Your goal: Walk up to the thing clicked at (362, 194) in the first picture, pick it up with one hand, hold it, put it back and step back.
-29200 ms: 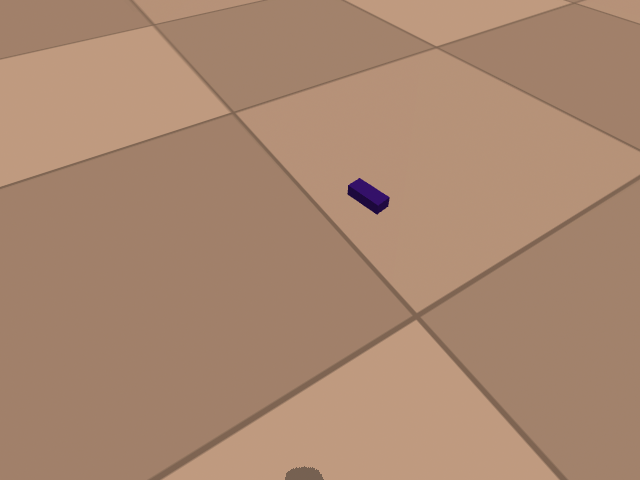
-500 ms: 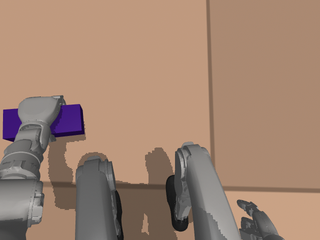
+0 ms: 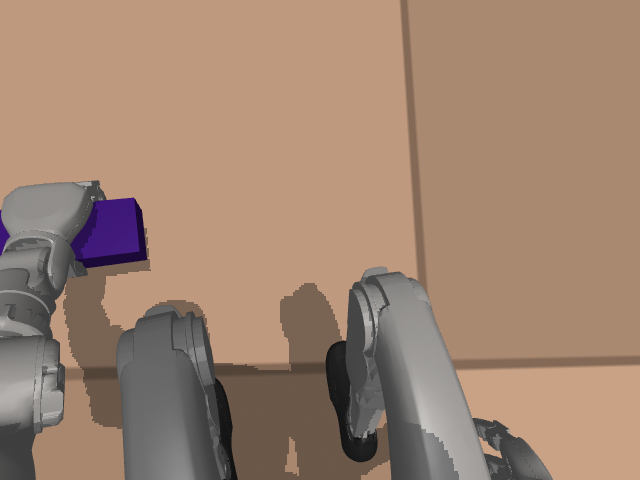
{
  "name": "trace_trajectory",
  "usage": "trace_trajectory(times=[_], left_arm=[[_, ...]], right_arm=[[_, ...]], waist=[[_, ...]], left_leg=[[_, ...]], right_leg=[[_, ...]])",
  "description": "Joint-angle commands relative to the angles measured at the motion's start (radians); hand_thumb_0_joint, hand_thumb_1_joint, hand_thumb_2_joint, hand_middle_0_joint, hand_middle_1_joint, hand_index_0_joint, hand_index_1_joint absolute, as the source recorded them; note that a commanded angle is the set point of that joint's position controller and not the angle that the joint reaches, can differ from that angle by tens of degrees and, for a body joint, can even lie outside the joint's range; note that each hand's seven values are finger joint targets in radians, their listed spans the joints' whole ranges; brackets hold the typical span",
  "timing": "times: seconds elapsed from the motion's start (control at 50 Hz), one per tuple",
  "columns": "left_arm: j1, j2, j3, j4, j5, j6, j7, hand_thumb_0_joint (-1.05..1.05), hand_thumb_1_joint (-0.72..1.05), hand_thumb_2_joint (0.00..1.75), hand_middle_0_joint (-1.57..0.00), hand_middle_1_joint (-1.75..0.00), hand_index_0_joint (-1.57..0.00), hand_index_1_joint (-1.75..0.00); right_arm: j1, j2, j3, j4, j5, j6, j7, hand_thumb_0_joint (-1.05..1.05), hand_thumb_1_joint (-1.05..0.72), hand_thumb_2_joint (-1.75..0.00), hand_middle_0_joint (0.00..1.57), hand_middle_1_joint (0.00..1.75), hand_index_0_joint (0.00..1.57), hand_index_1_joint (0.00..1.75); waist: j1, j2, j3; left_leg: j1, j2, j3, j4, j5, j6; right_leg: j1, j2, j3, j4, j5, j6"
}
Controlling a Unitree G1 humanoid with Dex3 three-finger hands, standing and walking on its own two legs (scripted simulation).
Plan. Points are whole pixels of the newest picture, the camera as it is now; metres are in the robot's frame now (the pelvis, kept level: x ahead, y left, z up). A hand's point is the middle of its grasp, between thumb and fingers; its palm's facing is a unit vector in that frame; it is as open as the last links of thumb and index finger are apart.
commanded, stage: crouch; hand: left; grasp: from above
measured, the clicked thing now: (67, 238) +0.44 +0.28 -0.19
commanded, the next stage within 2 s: lower in 0.12 s
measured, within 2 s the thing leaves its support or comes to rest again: rests again in 1.44 s
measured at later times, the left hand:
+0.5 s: hand (82, 242) +0.44 +0.27 -0.22, palm faces -0.50 -0.04 -0.87, open 10.7 cm
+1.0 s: hand (95, 245) +0.45 +0.27 -0.27, palm faces -0.50 -0.08 -0.86, open 10.7 cm
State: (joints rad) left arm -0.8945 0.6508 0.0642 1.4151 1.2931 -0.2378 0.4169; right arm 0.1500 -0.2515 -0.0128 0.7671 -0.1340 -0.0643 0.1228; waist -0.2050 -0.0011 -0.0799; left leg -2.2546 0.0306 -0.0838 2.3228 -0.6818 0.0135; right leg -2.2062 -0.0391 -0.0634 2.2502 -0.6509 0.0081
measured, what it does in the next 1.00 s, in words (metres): lowers itself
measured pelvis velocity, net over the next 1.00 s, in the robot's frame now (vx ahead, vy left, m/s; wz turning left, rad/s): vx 0.01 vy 0.00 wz -0.07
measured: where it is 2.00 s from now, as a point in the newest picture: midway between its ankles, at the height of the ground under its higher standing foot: (287, 440)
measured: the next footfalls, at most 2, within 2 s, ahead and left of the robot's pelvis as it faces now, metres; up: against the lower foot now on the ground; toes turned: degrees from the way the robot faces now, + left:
none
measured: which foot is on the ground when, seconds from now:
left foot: down 0.00-1.00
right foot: down 0.00-1.00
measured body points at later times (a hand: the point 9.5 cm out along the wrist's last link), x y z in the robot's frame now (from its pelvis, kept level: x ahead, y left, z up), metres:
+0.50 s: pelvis +0.00 +0.00 -0.03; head +0.25 +0.06 +0.34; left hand +0.46 +0.27 -0.17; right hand +0.06 -0.28 -0.13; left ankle +0.08 +0.12 -0.32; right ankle +0.10 -0.12 -0.32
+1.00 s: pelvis +0.01 +0.00 -0.06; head +0.27 +0.07 +0.30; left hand +0.47 +0.27 -0.22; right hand +0.05 -0.27 -0.15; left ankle +0.08 +0.12 -0.32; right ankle +0.10 -0.12 -0.32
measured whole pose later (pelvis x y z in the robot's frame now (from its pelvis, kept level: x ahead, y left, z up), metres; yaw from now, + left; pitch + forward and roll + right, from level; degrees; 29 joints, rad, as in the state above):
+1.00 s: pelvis +0.01 +0.00 -0.06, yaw -4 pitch +32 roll -9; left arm -0.93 0.80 0.18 1.61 1.36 -0.29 0.55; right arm 0.10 -0.27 0.09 0.76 -0.24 -0.12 0.20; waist -0.28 -0.05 0.04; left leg -2.37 0.03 -0.16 2.54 -0.74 0.01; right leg -2.30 -0.02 -0.12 2.41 -0.67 0.02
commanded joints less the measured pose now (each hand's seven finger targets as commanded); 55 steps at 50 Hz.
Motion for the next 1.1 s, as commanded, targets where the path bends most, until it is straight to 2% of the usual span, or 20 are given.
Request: trace_trajectory(times=[0.0,0.08,0.22,0.28,0.36,0.44,0.46,0.54,0.56,0.6,0.64,0.7,0.74,0.76,0.84,0.9,0.94,0.96,1.02,1.08], left_arm=[[-0.346,0.266,0.034,-0.135,-0.012,-0.005,0.043,0.00,0.68,0.92,-1.01,-0.80,-1.02,-0.79],[-0.346,0.269,0.035,-0.112,-0.011,-0.006,0.045,0.00,0.68,0.94,-1.02,-0.81,-1.02,-0.80],[-0.339,0.288,0.040,-0.129,-0.011,-0.011,0.051,0.00,0.67,0.95,-1.04,-0.77,-1.03,-0.78],[-0.319,0.247,0.021,-0.057,-0.006,-0.010,0.046,0.00,0.69,0.95,-1.06,-0.77,-1.05,-0.78],[-0.350,0.308,0.049,-0.066,-0.001,-0.029,0.054,0.00,0.66,0.94,-1.03,-0.78,-1.03,-0.78],[-0.348,0.322,0.065,-0.068,0.017,-0.047,0.082,0.00,0.67,0.95,-1.03,-0.79,-1.03,-0.79],[-0.337,0.307,0.056,-0.041,0.020,-0.046,0.087,0.00,0.69,0.94,-1.04,-0.79,-1.04,-0.79],[-0.326,0.336,0.078,-0.033,0.037,-0.048,0.120,0.00,0.66,0.94,-1.02,-0.81,-1.02,-0.80],[-0.341,0.340,0.090,-0.029,0.038,-0.047,0.129,0.00,0.67,0.98,-1.03,-0.80,-1.03,-0.80],[-0.371,0.311,0.062,0.006,0.042,-0.043,0.135,0.00,0.69,0.97,-1.02,-0.84,-1.03,-0.83],[-0.346,0.351,0.082,-0.024,0.041,-0.042,0.144,0.00,0.67,0.97,-1.03,-0.82,-1.03,-0.82],[-0.301,0.367,0.104,-0.014,0.036,-0.032,0.153,0.00,0.66,0.96,-1.01,-0.78,-1.01,-0.78],[-0.325,0.320,0.064,0.032,0.036,-0.029,0.146,0.00,0.62,0.92,-0.97,-0.78,-0.98,-0.77],[-0.340,0.341,0.081,0.017,0.035,-0.034,0.147,0.00,0.61,0.93,-0.97,-0.78,-0.97,-0.78],[-0.289,0.420,0.143,0.025,0.044,-0.042,0.163,0.00,0.62,0.93,-0.98,-0.77,-0.98,-0.77],[-0.288,0.386,0.127,0.076,0.047,-0.047,0.169,0.00,0.62,0.95,-0.97,-0.78,-0.97,-0.78],[-0.314,0.413,0.134,0.075,0.057,-0.056,0.170,0.00,0.63,0.96,-0.97,-0.80,-0.97,-0.79],[-0.303,0.433,0.145,0.074,0.057,-0.059,0.175,0.00,0.62,0.95,-0.97,-0.79,-0.97,-0.78],[-0.313,0.430,0.139,0.103,0.071,-0.070,0.184,0.00,0.68,0.95,-1.01,-0.80,-1.01,-0.79],[-0.301,0.441,0.149,0.097,0.066,-0.082,0.197,0.00,0.70,0.94,-1.02,-0.80,-1.02,-0.79]], right_arm=[[0.192,-0.241,-0.068,-0.015,-0.005,-0.016,-0.014,0.00,-0.91,-0.90,0.20,0.30,0.20,0.30],[0.198,-0.245,-0.060,-0.012,-0.009,-0.018,-0.012,0.00,-0.91,-0.90,0.20,0.30,0.20,0.30],[0.193,-0.244,-0.056,-0.015,-0.012,-0.017,-0.006,0.00,-0.91,-0.90,0.20,0.30,0.20,0.30],[0.204,-0.246,-0.046,-0.006,-0.019,-0.018,0.000,0.00,-0.91,-0.90,0.20,0.30,0.20,0.30],[0.196,-0.262,-0.034,-0.006,-0.026,-0.023,0.004,0.00,-0.91,-0.90,0.20,0.30,0.20,0.30],[0.188,-0.268,-0.027,-0.007,-0.035,-0.024,0.008,0.00,-0.91,-0.90,0.20,0.30,0.20,0.30],[0.190,-0.264,-0.025,-0.010,-0.041,-0.028,0.013,0.00,-0.91,-0.90,0.20,0.30,0.20,0.30],[0.180,-0.272,-0.018,-0.006,-0.052,-0.029,0.017,0.00,-0.91,-0.90,0.20,0.30,0.20,0.30],[0.179,-0.278,-0.021,-0.004,-0.057,-0.030,0.018,0.00,-0.91,-0.90,0.20,0.30,0.20,0.30],[0.175,-0.277,-0.010,-0.001,-0.071,-0.043,0.028,0.00,-0.91,-0.90,0.20,0.30,0.20,0.30],[0.175,-0.281,-0.009,0.000,-0.070,-0.045,0.030,0.00,-0.91,-0.90,0.20,0.30,0.20,0.30],[0.181,-0.282,-0.005,0.001,-0.079,-0.050,0.040,0.00,-0.90,-0.90,0.20,0.30,0.20,0.30],[0.180,-0.276,0.005,0.007,-0.082,-0.052,0.048,0.00,-0.90,-0.90,0.20,0.30,0.20,0.30],[0.177,-0.285,0.004,-0.001,-0.088,-0.056,0.050,0.00,-0.90,-0.89,0.20,0.30,0.20,0.30],[0.178,-0.307,0.006,0.001,-0.096,-0.059,0.056,0.00,-0.90,-0.89,0.20,0.30,0.20,0.30],[0.163,-0.299,0.013,-0.008,-0.103,-0.055,0.063,0.00,-0.90,-0.89,0.20,0.30,0.20,0.30],[0.169,-0.307,0.020,-0.009,-0.111,-0.056,0.065,0.00,-0.89,-0.89,0.20,0.30,0.20,0.30],[0.164,-0.313,0.019,-0.005,-0.112,-0.058,0.064,0.00,-0.89,-0.89,0.20,0.30,0.20,0.30],[0.163,-0.314,0.034,-0.006,-0.127,-0.065,0.073,0.00,-0.89,-0.89,0.20,0.30,0.20,0.30],[0.151,-0.322,0.033,0.001,-0.130,-0.072,0.075,0.00,-0.90,-0.90,0.20,0.30,0.20,0.30]], waist=[[0.002,0.243,-0.681],[-0.011,0.227,-0.663],[0.003,0.254,-0.688],[-0.031,0.194,-0.634],[-0.020,0.226,-0.629],[-0.021,0.265,-0.650],[-0.037,0.280,-0.630],[-0.025,0.291,-0.627],[-0.036,0.294,-0.625],[-0.069,0.300,-0.580],[-0.041,0.323,-0.619],[-0.036,0.302,-0.638],[-0.073,0.277,-0.605],[-0.079,0.274,-0.612],[-0.048,0.332,-0.630],[-0.068,0.291,-0.584],[-0.090,0.296,-0.567],[-0.074,0.307,-0.568],[-0.104,0.293,-0.537],[-0.093,0.320,-0.538]], left_leg=[[0.494,-0.041,0.064,-0.242,0.120,0.012],[0.470,-0.041,0.060,-0.220,0.133,0.014],[0.468,-0.039,0.063,-0.195,0.165,0.013],[0.426,-0.038,0.063,-0.167,0.179,0.019],[0.415,-0.037,0.054,-0.152,0.162,0.016],[0.439,-0.038,0.046,-0.143,0.174,0.009],[0.445,-0.036,0.045,-0.133,0.173,0.007],[0.433,-0.035,0.045,-0.123,0.171,0.008],[0.434,-0.036,0.041,-0.121,0.158,0.007],[0.430,-0.033,0.034,-0.112,0.134,0.007],[0.439,-0.034,0.036,-0.106,0.160,0.008],[0.417,-0.033,0.042,-0.084,0.191,0.010],[0.391,-0.030,0.039,-0.062,0.188,0.014],[0.398,-0.029,0.035,-0.054,0.208,0.014],[0.428,-0.028,0.024,-0.059,0.237,0.004],[0.369,-0.028,0.022,-0.047,0.192,0.009],[0.360,-0.029,0.024,-0.034,0.184,0.013],[0.363,-0.028,0.018,-0.041,0.177,0.010],[0.355,-0.024,0.014,-0.013,0.185,0.010],[0.379,-0.022,0.007,-0.019,0.177,0.005]], right_leg=[[0.308,0.053,-0.052,-0.226,0.118,-0.051],[0.298,0.052,-0.055,-0.207,0.135,-0.049],[0.311,0.057,-0.059,-0.186,0.167,-0.048],[0.319,0.059,-0.061,-0.183,0.192,-0.038],[0.294,0.057,-0.072,-0.157,0.170,-0.042],[0.271,0.061,-0.084,-0.129,0.177,-0.045],[0.262,0.060,-0.088,-0.118,0.177,-0.044],[0.255,0.064,-0.091,-0.111,0.179,-0.043],[0.234,0.063,-0.097,-0.104,0.167,-0.043],[0.201,0.062,-0.108,-0.093,0.152,-0.039],[0.233,0.068,-0.103,-0.092,0.177,-0.040],[0.278,0.067,-0.099,-0.083,0.213,-0.035],[0.272,0.073,-0.100,-0.074,0.222,-0.034],[0.275,0.072,-0.106,-0.073,0.241,-0.031],[0.276,0.074,-0.119,-0.046,0.251,-0.036],[0.268,0.081,-0.120,-0.051,0.225,-0.036],[0.272,0.079,-0.120,-0.051,0.223,-0.032],[0.261,0.079,-0.125,-0.046,0.211,-0.034],[0.261,0.083,-0.131,-0.037,0.224,-0.030],[0.241,0.083,-0.143,-0.032,0.209,-0.031]])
